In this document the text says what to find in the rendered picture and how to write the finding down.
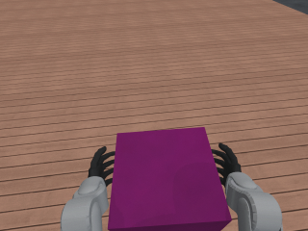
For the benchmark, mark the robot left forearm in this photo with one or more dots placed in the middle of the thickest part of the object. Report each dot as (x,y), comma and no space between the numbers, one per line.
(85,210)

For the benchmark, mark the robot right forearm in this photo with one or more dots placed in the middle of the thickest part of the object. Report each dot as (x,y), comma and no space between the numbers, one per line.
(256,210)

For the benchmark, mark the right robot hand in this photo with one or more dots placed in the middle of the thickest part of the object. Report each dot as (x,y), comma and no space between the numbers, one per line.
(230,163)

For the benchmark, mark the left robot hand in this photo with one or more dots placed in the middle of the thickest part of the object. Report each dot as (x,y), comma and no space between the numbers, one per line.
(97,166)

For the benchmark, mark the carton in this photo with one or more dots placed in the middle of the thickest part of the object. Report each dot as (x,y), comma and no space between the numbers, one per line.
(166,180)

